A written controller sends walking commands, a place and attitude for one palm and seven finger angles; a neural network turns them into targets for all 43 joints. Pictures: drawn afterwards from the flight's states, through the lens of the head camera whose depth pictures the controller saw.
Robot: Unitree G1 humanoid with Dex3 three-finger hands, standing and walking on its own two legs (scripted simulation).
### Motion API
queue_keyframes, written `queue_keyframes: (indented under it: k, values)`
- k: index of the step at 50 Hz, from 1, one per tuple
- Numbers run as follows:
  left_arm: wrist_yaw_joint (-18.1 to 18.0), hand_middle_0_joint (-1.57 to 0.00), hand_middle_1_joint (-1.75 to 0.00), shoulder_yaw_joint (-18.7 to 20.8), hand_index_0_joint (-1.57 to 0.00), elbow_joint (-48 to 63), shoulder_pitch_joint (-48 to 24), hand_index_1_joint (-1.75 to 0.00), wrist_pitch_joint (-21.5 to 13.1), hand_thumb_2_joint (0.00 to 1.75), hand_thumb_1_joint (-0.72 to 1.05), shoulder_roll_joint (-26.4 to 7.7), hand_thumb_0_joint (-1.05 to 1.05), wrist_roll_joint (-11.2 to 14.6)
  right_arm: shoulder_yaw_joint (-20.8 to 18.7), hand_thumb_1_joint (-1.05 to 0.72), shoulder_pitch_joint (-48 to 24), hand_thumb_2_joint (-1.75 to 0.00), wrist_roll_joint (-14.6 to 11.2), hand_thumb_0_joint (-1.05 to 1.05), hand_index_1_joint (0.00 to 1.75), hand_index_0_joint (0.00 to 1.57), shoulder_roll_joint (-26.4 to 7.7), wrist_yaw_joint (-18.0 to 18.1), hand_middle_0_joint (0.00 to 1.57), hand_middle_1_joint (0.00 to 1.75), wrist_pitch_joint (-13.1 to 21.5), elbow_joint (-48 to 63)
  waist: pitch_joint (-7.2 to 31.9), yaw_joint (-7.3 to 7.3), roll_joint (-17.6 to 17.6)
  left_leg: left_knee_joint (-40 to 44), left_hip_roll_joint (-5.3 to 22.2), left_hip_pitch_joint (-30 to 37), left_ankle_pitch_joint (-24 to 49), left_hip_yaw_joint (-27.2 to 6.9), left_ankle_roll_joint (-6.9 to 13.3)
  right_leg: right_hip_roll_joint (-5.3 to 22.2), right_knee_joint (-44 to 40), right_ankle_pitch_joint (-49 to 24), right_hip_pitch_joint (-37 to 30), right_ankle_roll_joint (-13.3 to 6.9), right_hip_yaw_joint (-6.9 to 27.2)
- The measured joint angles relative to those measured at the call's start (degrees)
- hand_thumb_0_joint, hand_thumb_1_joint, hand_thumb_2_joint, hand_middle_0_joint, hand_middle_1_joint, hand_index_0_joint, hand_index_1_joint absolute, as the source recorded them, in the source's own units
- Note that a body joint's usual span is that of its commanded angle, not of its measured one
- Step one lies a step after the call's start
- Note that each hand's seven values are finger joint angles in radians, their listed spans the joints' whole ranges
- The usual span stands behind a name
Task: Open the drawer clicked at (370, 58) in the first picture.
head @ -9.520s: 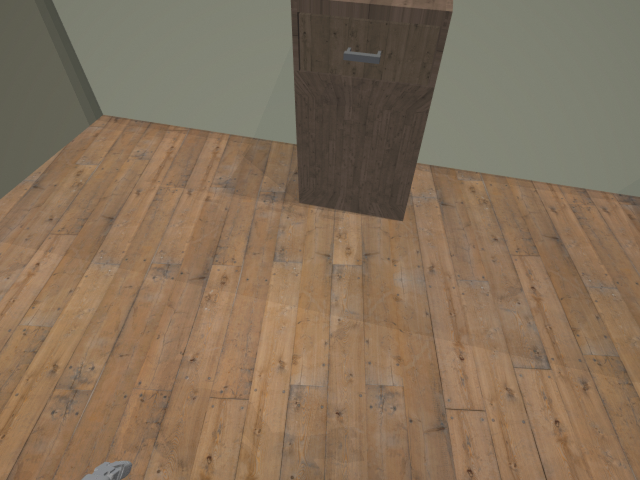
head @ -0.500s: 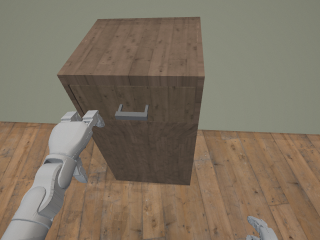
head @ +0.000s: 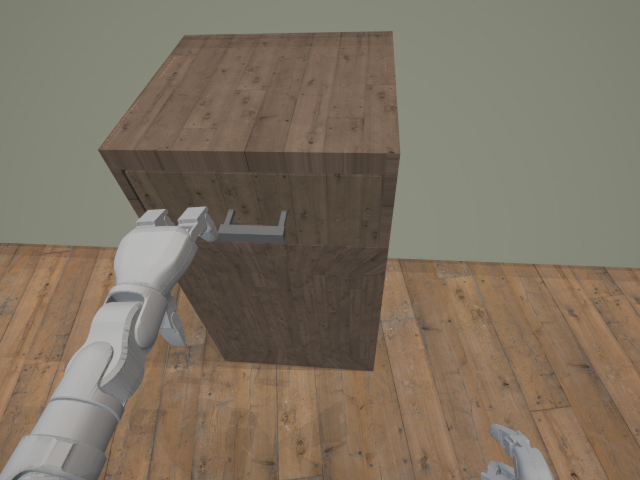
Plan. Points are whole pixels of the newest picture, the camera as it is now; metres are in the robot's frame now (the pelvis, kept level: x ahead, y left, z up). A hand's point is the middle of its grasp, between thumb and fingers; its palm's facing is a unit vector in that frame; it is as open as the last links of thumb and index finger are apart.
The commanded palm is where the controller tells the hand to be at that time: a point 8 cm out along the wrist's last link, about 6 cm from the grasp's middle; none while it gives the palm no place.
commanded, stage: move the hooked fingers above the handle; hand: left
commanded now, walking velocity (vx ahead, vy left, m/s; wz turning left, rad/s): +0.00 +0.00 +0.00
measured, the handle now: (254, 224) +0.53 +0.19 -0.03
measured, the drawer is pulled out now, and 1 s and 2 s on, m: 0.00 0.00 0.00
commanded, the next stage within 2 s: none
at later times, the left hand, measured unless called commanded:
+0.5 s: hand (215, 249) +0.40 +0.20 +0.05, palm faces -0.01 -0.07 -1.00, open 13.8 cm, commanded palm +0.38 +0.20 +0.10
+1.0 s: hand (246, 230) +0.45 +0.17 +0.03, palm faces -0.04 -0.05 -1.00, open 13.8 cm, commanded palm +0.44 +0.18 +0.08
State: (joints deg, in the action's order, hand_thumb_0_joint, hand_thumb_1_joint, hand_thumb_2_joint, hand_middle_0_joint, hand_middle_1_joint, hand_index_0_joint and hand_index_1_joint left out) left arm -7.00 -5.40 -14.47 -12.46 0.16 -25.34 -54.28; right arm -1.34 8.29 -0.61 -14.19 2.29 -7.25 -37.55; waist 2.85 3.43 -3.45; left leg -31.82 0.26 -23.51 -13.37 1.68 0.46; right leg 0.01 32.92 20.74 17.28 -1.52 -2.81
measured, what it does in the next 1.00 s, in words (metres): stands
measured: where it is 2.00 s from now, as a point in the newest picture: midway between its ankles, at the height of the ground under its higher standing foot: outside the picture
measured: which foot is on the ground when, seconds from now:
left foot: down 0.00-1.00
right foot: down 0.00-1.00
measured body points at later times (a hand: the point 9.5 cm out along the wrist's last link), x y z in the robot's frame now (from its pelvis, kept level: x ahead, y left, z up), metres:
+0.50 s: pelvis +0.01 +0.00 -0.01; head +0.05 -0.02 +0.44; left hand +0.40 +0.20 +0.10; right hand +0.13 -0.25 -0.14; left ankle +0.03 +0.12 -0.73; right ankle -0.04 -0.10 -0.73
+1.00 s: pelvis +0.01 +0.00 -0.01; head +0.06 -0.02 +0.43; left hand +0.45 +0.17 +0.08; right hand +0.06 -0.27 -0.15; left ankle +0.03 +0.12 -0.73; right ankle -0.04 -0.10 -0.73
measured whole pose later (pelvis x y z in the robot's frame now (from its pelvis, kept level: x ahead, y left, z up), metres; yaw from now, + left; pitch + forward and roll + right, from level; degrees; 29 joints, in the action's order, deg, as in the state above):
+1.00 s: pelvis +0.01 +0.00 -0.01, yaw -1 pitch +13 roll +0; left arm -14.2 -6.9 -48.4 -37.7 1.3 -20.6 -59.4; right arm -3.8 17.1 -0.6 -14.1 1.5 -9.1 -39.9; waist 7.3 -3.0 -2.9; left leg -38.3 1.3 -34.3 -16.8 2.7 0.4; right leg -0.8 39.0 23.5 28.4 -1.7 -1.5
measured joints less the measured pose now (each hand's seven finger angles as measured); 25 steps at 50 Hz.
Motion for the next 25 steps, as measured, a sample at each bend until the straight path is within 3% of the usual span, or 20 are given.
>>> queue_keyframes:
  k: [19, 25]
  values:
    - [-2.7, -0.32, -1.20, -2.3, -0.32, -11.1, -8.6, -1.20, 3.9, 0.30, -0.49, 2.7, 0.00, -2.1, -1.0, -0.91, 3.6, -0.90, -0.5, 0.01, 0.30, 0.20, 0.2, -0.3, 0.20, 0.29, -1.7, -1.0, 1.9, -2.48, 0.3, -2.5, 0.1, -3.4, -2.1, 1.1, 0.3, 0.1, 2.4, 1.7, 3.7, 0.3, 1.2]
    - [-2.5, -0.32, -1.20, -2.5, -0.32, -13.0, -10.3, -1.20, 3.2, 0.30, -0.49, 3.1, 0.00, -2.4, -1.7, -0.91, 4.7, -0.90, -0.3, 0.01, 0.30, 0.20, 0.0, -0.5, 0.20, 0.29, -1.8, -0.6, 2.6, -2.83, 0.3, -3.1, 0.2, -4.4, -2.5, 1.2, 0.3, 0.0, 2.9, 2.0, 4.7, 0.3, 1.3]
